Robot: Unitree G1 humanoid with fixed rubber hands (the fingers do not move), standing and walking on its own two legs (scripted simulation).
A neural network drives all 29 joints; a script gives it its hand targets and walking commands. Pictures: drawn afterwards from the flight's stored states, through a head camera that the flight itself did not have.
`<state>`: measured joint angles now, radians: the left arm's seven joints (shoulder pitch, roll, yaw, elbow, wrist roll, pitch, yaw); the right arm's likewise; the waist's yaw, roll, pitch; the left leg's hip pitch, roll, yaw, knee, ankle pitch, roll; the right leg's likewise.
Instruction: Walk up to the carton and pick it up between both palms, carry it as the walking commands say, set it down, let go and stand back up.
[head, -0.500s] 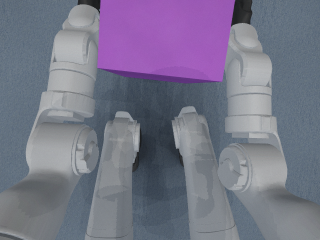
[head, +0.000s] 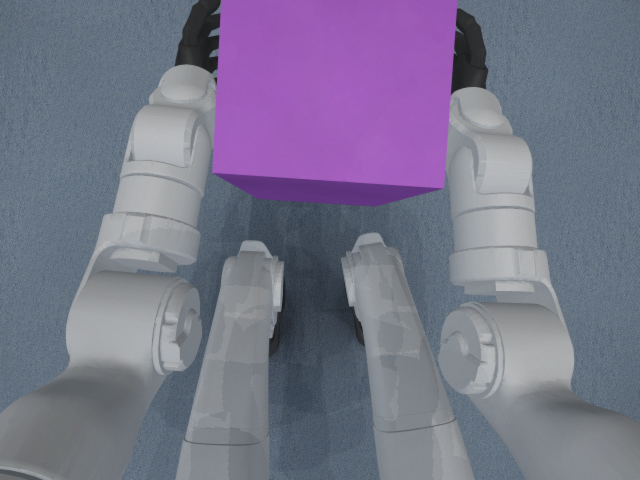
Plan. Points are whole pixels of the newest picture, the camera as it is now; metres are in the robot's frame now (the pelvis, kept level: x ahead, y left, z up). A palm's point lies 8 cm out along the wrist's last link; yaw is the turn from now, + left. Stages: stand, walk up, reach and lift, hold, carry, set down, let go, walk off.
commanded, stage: reach and lift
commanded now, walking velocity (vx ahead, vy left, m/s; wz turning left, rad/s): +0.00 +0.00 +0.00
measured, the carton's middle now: (327, 88) +0.51 -0.04 -0.12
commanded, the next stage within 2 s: none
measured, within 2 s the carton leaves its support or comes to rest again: neither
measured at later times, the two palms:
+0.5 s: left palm (189, 60) +0.50 +0.09 -0.01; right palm (509, 86) +0.46 -0.18 +0.00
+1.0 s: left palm (146, 53) +0.47 +0.10 +0.07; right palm (554, 89) +0.43 -0.17 +0.07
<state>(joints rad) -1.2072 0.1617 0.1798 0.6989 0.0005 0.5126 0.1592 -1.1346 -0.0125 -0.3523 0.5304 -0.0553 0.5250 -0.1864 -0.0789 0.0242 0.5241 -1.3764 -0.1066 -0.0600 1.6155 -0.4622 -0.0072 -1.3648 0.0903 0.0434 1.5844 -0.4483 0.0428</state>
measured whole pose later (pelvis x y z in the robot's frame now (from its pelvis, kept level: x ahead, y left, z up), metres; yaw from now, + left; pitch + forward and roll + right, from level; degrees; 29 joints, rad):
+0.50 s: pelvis +0.02 +0.00 +0.06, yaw +0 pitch +8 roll -1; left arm -1.05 0.10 0.18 0.62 0.01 0.50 0.17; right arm -0.99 0.02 -0.33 0.47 -0.07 0.51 -0.17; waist -0.10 0.01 0.52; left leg -1.10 -0.10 -0.05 1.39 -0.43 0.00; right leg -1.10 0.09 0.07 1.38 -0.42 0.04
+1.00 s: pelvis +0.02 -0.01 +0.11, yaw +0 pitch +1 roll +0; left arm -0.92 0.09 0.19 0.64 0.02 0.47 0.13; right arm -0.84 0.08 -0.29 0.45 -0.07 0.49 -0.21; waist -0.08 0.00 0.52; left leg -0.80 -0.09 -0.07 1.14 -0.36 -0.01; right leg -0.81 0.07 0.08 1.15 -0.35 0.02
